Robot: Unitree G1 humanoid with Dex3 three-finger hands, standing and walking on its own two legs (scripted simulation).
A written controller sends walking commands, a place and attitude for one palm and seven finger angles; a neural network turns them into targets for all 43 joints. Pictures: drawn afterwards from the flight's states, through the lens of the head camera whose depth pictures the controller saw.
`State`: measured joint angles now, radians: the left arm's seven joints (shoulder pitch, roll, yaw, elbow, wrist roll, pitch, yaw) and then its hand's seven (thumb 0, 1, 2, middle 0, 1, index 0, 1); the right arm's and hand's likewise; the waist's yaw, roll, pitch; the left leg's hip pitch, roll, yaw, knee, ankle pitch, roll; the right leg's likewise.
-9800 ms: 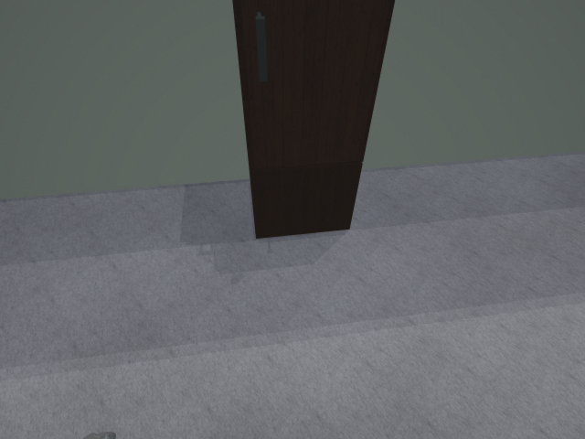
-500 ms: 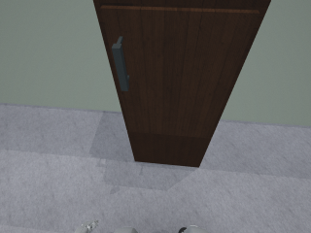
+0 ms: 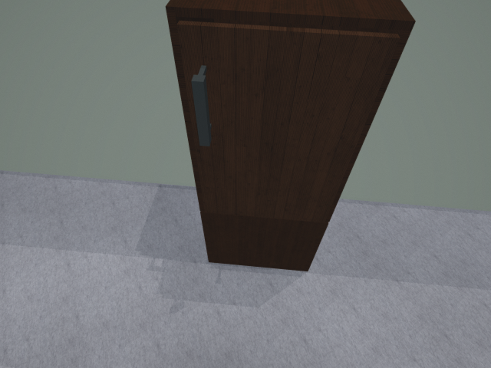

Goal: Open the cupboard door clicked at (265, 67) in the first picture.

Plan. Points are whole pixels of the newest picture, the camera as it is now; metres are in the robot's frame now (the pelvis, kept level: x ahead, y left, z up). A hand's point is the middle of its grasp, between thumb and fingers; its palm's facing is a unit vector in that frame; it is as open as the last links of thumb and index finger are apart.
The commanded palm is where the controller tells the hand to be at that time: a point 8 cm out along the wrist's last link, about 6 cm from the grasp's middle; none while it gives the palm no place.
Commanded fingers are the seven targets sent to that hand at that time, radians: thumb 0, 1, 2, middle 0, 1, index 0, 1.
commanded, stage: come to a stop and stand still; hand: left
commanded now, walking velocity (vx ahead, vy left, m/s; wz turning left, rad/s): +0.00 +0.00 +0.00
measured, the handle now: (204, 107) +0.59 +0.13 +0.10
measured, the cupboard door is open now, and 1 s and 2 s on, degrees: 0 0 0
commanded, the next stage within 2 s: look again from close up in 0.60 s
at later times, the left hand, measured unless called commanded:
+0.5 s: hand out of the picture +0.03 +0.15 -0.17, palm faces +0.04 -0.97 -0.23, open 7.4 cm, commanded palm none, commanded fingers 0.00 0.90 0.90 -0.20 -0.30 -0.20 -0.30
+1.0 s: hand out of the picture +0.03 +0.15 -0.17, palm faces +0.05 -0.98 -0.21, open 7.4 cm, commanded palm none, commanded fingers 0.00 0.90 0.90 -0.20 -0.30 -0.20 -0.30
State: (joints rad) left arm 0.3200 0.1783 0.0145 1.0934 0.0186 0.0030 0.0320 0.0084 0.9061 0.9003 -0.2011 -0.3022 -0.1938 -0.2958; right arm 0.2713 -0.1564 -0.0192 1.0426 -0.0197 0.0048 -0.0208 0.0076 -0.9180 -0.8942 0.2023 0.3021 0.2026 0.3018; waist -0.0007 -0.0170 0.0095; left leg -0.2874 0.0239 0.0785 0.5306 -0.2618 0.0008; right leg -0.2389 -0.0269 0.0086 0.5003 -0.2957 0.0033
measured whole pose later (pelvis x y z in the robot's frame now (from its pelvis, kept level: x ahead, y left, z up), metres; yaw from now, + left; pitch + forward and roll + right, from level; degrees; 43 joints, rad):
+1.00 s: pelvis +0.03 -0.03 +0.00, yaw +1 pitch -1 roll +1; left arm 0.28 0.17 0.00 1.11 0.01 -0.02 0.03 0.01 0.90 0.90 -0.20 -0.30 -0.20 -0.30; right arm 0.23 -0.17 0.00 1.11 -0.02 -0.02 -0.03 0.00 -0.92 -0.89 0.20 0.30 0.20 0.30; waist 0.01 0.00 0.03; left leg -0.19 0.05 0.04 0.47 -0.28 -0.04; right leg -0.15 0.00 -0.03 0.50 -0.34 -0.02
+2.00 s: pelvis +0.02 +0.00 +0.00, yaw +1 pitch +0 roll +0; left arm 0.27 0.19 0.00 1.07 0.01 -0.01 0.03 0.01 0.90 0.90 -0.20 -0.30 -0.20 -0.30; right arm 0.26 -0.17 0.01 1.07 -0.02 -0.02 -0.02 0.01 -0.92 -0.89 0.20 0.30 0.20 0.30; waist 0.00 0.00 0.02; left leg -0.22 0.01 0.06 0.52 -0.30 0.01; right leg -0.19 -0.03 0.00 0.53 -0.34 0.02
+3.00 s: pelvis +0.03 -0.02 +0.01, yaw +1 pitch +0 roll +1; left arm 0.26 0.18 0.00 1.11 0.01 -0.02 0.02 0.01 0.90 0.90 -0.20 -0.30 -0.20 -0.30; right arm 0.23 -0.17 0.01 1.13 -0.02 -0.02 -0.03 0.00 -0.91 -0.89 0.20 0.30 0.20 0.30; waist 0.01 -0.01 0.03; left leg -0.18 0.03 0.05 0.45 -0.26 -0.02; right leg -0.15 -0.01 -0.02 0.47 -0.32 -0.01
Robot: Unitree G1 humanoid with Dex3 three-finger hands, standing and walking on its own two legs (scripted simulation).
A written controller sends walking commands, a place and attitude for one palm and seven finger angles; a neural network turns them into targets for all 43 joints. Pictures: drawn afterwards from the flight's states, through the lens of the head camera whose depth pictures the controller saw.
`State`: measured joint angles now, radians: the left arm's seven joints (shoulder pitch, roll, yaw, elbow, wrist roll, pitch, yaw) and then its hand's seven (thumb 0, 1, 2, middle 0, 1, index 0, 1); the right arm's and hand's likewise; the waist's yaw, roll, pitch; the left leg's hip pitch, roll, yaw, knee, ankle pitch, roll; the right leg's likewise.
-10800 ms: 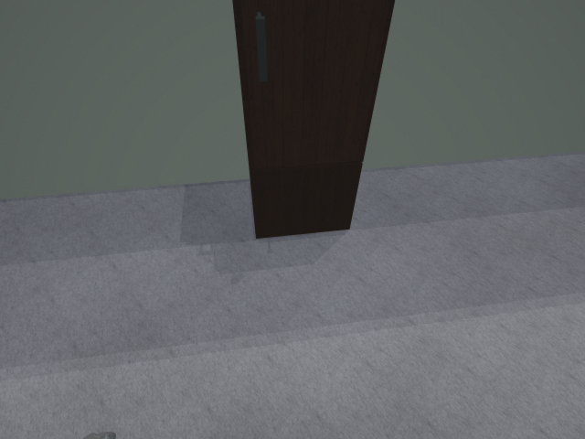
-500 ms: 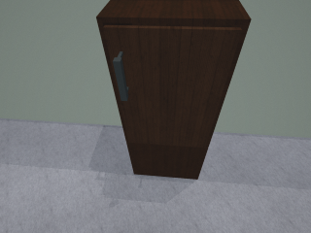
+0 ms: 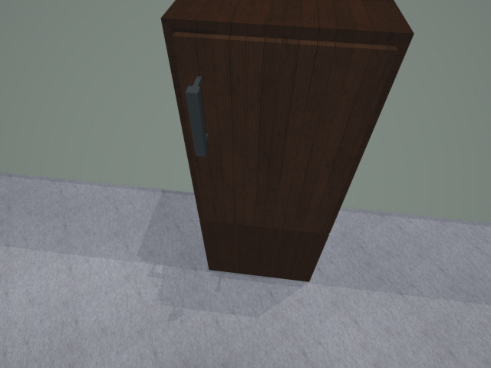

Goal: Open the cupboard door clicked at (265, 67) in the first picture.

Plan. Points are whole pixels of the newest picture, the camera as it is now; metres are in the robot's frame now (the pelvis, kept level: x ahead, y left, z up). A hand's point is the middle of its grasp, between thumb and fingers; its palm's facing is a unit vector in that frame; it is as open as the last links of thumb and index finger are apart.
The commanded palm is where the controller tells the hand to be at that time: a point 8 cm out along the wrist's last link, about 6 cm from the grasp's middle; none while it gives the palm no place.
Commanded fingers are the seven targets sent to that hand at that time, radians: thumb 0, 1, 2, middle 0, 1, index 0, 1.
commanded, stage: look again from close up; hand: left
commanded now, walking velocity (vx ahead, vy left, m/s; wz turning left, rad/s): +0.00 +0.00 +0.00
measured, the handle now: (200, 117) +0.57 +0.14 +0.09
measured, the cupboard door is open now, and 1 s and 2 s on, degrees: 0 0 0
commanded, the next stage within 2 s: come to a stop and stand still in 0.24 s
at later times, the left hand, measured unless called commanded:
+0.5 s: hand out of the picture +0.01 +0.19 -0.17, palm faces +0.02 -0.97 -0.23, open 7.4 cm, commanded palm none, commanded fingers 0.00 0.90 0.90 -0.20 -0.30 -0.20 -0.30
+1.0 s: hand out of the picture +0.02 +0.22 -0.17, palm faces +0.00 -0.97 -0.23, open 7.4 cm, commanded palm none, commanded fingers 0.00 0.90 0.90 -0.20 -0.30 -0.20 -0.30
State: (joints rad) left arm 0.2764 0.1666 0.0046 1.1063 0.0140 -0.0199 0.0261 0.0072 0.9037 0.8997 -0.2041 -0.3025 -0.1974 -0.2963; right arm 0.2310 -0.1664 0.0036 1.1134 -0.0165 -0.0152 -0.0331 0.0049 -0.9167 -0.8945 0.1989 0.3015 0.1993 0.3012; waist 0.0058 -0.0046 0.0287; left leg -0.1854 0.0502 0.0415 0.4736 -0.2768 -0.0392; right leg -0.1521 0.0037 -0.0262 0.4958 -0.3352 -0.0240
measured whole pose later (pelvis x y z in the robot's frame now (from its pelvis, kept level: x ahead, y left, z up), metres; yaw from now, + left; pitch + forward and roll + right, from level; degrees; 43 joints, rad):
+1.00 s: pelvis +0.00 +0.03 +0.00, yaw -1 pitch +0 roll +0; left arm 0.27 0.19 0.00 1.07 0.01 -0.01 0.03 0.01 0.90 0.90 -0.20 -0.30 -0.20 -0.30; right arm 0.26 -0.17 0.01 1.07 -0.02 -0.02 -0.02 0.01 -0.92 -0.89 0.20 0.30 0.20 0.30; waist 0.00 0.00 0.02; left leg -0.22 0.01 0.06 0.52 -0.30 0.01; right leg -0.19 -0.03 0.00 0.53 -0.34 0.02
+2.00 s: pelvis +0.00 +0.01 +0.00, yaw +0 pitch +0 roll +1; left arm 0.26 0.18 0.00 1.11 0.01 -0.02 0.02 0.01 0.90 0.90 -0.20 -0.30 -0.20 -0.30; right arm 0.23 -0.17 0.01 1.13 -0.02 -0.02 -0.03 0.00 -0.91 -0.89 0.20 0.30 0.20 0.30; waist 0.01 -0.01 0.03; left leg -0.18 0.03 0.05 0.45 -0.26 -0.02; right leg -0.15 -0.01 -0.02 0.47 -0.32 -0.01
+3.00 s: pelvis -0.05 +0.03 +0.00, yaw +1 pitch -1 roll +0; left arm 0.37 0.15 -0.01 1.09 0.01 0.00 0.02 0.01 0.90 0.90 -0.20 -0.30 -0.20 -0.30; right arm 0.33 -0.15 0.01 1.08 -0.02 -0.01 -0.02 0.00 -0.91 -0.89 0.20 0.30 0.20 0.30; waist 0.00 -0.01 0.00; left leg -0.27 0.01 0.03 0.48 -0.19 0.00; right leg -0.23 -0.03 -0.03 0.49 -0.25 0.01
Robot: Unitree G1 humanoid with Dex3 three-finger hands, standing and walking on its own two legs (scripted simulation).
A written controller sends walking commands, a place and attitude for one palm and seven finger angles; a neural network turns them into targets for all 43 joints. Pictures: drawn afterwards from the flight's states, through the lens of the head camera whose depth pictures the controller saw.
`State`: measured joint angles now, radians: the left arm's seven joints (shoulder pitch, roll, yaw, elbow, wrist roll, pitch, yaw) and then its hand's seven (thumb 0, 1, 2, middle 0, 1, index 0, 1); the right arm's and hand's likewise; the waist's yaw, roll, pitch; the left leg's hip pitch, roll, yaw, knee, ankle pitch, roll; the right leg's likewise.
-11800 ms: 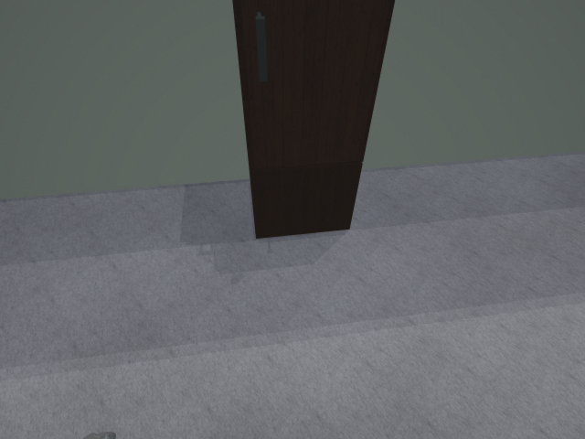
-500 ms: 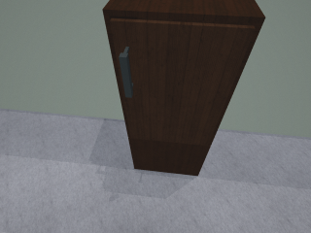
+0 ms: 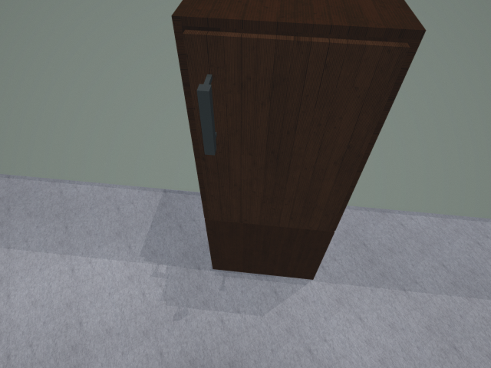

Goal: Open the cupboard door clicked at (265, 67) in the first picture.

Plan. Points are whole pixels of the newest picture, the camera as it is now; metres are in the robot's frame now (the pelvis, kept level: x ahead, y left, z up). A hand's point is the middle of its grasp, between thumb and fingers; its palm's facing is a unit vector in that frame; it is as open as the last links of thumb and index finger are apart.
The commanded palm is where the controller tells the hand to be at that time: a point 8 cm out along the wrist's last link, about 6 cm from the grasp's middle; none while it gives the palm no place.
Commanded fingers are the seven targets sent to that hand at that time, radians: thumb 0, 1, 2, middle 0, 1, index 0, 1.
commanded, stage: come to a stop and stand still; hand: left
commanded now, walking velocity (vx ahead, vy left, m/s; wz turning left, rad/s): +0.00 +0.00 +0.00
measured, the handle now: (209, 116) +0.57 +0.11 +0.10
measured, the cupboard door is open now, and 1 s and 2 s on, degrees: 0 0 0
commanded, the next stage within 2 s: look again from close up in 0.48 s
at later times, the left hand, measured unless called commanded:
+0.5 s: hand out of the picture +0.02 +0.17 -0.17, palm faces +0.02 -0.98 -0.20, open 7.4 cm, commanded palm none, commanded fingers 0.00 0.90 0.90 -0.20 -0.30 -0.20 -0.30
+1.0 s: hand out of the picture +0.01 +0.16 -0.17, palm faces +0.03 -0.98 -0.21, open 7.4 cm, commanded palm none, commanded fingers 0.00 0.90 0.90 -0.20 -0.30 -0.20 -0.30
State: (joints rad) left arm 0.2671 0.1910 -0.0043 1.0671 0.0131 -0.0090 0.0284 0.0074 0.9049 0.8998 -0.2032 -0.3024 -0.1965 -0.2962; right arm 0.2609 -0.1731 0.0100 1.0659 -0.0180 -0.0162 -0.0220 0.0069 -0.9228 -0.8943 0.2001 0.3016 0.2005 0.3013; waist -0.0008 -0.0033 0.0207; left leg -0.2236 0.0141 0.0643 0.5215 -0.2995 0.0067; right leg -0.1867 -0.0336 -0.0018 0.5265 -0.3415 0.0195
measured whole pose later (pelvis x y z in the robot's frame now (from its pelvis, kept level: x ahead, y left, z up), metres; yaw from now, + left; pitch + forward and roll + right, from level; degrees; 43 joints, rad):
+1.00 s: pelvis +0.00 -0.02 +0.00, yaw +1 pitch +0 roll +1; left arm 0.26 0.18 0.00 1.11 0.01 -0.02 0.02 0.01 0.90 0.90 -0.20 -0.30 -0.20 -0.30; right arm 0.23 -0.17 0.01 1.13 -0.02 -0.02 -0.03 0.00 -0.91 -0.89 0.20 0.30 0.20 0.30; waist 0.01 -0.01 0.03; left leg -0.18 0.03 0.05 0.45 -0.26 -0.02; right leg -0.15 -0.01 -0.02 0.47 -0.32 -0.01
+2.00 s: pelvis -0.05 -0.01 +0.00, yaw +2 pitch -1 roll +0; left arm 0.37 0.15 -0.01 1.09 0.01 0.00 0.02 0.01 0.90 0.90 -0.20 -0.30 -0.20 -0.30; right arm 0.33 -0.15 0.01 1.08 -0.02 -0.01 -0.02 0.00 -0.91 -0.89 0.20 0.30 0.20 0.30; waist 0.00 -0.01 0.00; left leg -0.27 0.01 0.03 0.48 -0.19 0.00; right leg -0.23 -0.03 -0.03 0.49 -0.25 0.01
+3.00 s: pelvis -0.02 -0.03 +0.00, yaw -1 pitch +1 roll +1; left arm 0.39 0.14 0.04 1.07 0.03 0.01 -0.01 0.01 0.91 0.90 -0.20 -0.30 -0.20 -0.30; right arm 0.33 -0.13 -0.02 1.08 -0.03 -0.01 -0.03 0.00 -0.91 -0.89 0.20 0.30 0.20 0.30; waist 0.01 -0.01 -0.02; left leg -0.27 0.06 0.06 0.55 -0.29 -0.02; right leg -0.25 0.01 -0.01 0.58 -0.34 -0.03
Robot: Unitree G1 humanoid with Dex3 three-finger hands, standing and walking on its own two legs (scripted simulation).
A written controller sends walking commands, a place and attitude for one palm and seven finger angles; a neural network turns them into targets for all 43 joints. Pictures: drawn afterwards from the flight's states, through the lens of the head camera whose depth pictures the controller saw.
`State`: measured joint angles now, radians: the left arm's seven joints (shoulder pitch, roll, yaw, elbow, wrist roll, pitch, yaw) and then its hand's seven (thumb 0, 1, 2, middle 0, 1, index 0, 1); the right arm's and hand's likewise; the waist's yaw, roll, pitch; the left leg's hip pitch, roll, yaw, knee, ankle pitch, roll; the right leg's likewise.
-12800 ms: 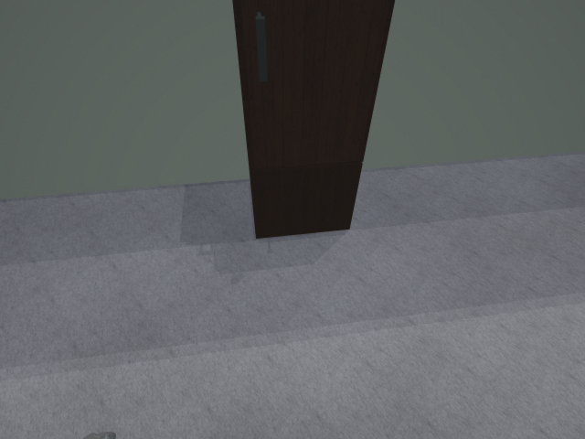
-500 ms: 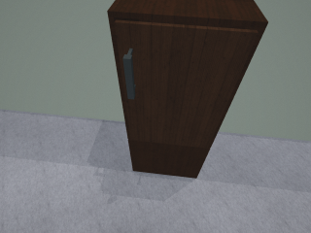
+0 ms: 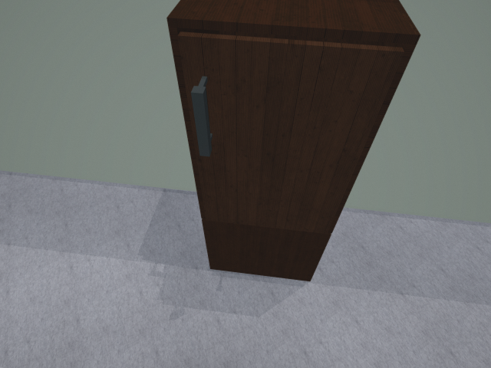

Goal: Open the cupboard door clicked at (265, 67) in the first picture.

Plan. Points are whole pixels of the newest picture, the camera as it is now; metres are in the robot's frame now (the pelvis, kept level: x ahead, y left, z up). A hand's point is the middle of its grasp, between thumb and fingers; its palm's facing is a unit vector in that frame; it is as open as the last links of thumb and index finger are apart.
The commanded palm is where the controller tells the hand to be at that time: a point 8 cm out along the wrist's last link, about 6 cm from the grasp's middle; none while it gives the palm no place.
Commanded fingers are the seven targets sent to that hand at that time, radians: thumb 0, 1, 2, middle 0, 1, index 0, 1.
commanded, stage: look again from close up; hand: left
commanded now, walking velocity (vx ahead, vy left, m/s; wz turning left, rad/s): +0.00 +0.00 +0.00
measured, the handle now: (204, 117) +0.57 +0.13 +0.09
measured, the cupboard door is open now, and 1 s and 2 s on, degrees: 0 0 0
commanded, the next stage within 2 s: come to a stop and stand still in 0.04 s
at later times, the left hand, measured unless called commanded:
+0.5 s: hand out of the picture -0.01 +0.20 -0.18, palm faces +0.04 -0.98 -0.20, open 7.4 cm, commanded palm none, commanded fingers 0.00 0.90 0.90 -0.20 -0.30 -0.20 -0.30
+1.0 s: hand out of the picture -0.09 +0.18 -0.18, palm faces +0.05 -0.98 -0.18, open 7.4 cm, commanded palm none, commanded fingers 0.00 0.90 0.90 -0.20 -0.30 -0.20 -0.30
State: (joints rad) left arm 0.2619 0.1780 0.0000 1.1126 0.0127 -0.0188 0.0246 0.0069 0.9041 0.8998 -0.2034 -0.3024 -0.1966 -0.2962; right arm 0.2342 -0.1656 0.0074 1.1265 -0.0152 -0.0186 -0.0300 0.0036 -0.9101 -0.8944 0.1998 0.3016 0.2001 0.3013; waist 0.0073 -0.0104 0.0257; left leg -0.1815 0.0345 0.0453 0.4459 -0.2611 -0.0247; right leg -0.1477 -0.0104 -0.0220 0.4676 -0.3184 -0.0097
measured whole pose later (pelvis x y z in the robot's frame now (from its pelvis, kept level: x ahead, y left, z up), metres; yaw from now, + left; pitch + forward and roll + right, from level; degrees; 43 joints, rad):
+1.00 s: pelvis -0.05 +0.02 +0.00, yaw +1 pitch -1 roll +0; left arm 0.37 0.15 -0.01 1.09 0.01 0.00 0.02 0.01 0.90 0.90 -0.20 -0.30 -0.20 -0.30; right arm 0.33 -0.15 0.01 1.08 -0.02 -0.01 -0.02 0.00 -0.91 -0.89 0.20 0.30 0.20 0.30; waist 0.00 -0.01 0.00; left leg -0.27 0.01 0.03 0.48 -0.19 0.00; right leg -0.23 -0.03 -0.03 0.49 -0.25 0.01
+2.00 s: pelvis -0.02 -0.01 -0.01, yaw -1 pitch +1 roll +1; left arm 0.39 0.14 0.04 1.07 0.03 0.01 -0.01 0.01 0.91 0.90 -0.20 -0.30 -0.20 -0.30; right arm 0.33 -0.13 -0.02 1.08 -0.03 -0.01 -0.03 0.00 -0.91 -0.89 0.20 0.30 0.20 0.30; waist 0.01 -0.01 -0.02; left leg -0.27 0.06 0.06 0.55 -0.29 -0.02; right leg -0.25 0.01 -0.01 0.58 -0.34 -0.03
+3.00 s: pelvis -0.01 -0.04 +0.00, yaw -2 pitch -1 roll +0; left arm 0.30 0.15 0.00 1.09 0.01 -0.01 0.02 0.01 0.92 0.90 -0.20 -0.30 -0.20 -0.30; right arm 0.32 -0.12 0.01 1.13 -0.02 0.00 -0.03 0.00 -0.91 -0.89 0.20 0.30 0.20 0.30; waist 0.00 -0.02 0.03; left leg -0.24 0.03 0.04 0.41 -0.16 -0.01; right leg -0.16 0.02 -0.08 0.42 -0.24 -0.05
